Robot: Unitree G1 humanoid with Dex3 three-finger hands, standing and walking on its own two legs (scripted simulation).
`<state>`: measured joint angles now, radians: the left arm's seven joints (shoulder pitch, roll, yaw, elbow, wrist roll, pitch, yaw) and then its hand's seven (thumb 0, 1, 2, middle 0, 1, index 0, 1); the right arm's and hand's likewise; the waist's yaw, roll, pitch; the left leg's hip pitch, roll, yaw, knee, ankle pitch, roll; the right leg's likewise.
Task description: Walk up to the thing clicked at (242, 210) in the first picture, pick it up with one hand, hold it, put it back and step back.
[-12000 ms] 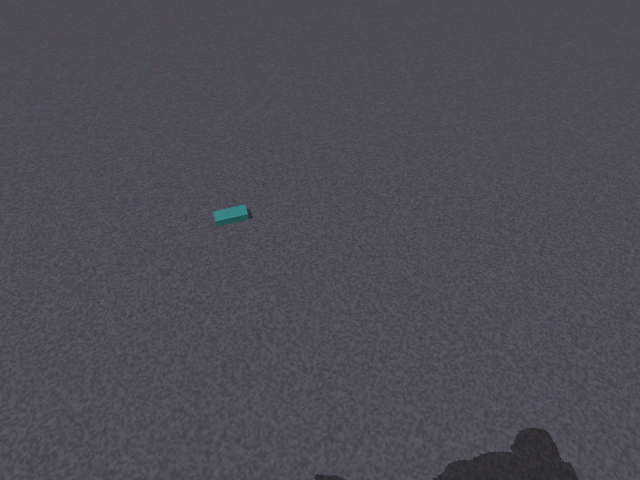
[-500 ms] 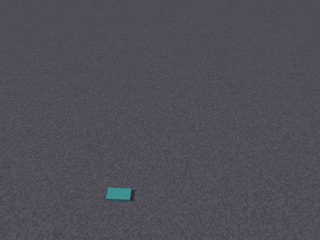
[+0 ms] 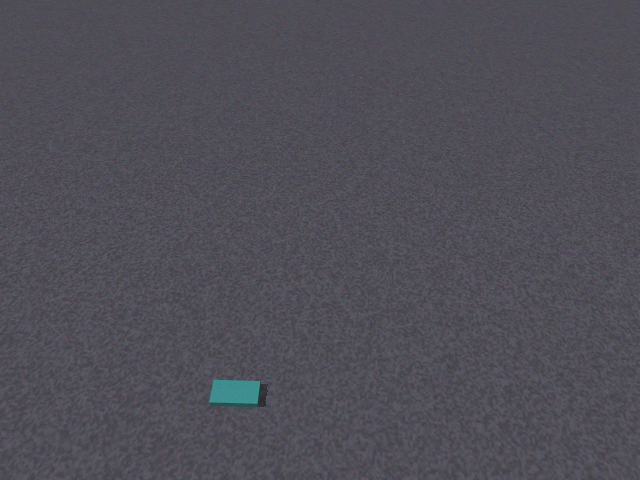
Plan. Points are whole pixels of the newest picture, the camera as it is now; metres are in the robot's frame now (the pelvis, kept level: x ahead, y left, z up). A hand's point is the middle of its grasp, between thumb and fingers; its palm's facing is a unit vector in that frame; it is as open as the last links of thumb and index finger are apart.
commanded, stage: walk up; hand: left
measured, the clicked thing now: (235, 393) +0.50 +0.28 -0.76
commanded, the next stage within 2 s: stand in 0.26 s
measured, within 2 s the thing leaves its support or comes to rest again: neither
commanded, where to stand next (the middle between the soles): +0.04 +0.00 m, yaw +1 degrees
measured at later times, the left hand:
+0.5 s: hand out of the picture +0.10 +0.26 -0.15, palm faces -0.04 -0.94 -0.33, open 7.4 cm
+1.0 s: hand out of the picture +0.13 +0.27 -0.15, palm faces -0.02 -0.94 -0.35, open 7.4 cm
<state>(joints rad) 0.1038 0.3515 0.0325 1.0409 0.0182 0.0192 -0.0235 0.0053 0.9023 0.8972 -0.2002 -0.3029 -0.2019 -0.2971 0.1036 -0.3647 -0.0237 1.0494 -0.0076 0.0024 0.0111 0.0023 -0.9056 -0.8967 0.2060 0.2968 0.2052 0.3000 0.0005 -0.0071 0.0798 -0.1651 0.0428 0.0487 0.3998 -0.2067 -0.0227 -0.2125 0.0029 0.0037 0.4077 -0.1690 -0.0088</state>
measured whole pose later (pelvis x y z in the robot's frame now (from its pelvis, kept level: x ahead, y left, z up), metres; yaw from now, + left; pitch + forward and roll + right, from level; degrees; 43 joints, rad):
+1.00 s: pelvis +0.05 +0.02 +0.00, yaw +0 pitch -1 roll +0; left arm 0.10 0.35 0.00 1.12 0.01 -0.01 0.01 0.01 0.90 0.90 -0.20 -0.30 -0.20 -0.30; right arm 0.10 -0.35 -0.01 1.11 -0.02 -0.02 0.00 0.00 -0.91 -0.90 0.21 0.30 0.21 0.30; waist 0.00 0.00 0.03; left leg -0.04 0.02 0.05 0.29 -0.23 0.00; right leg -0.10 -0.02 0.01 0.32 -0.20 0.02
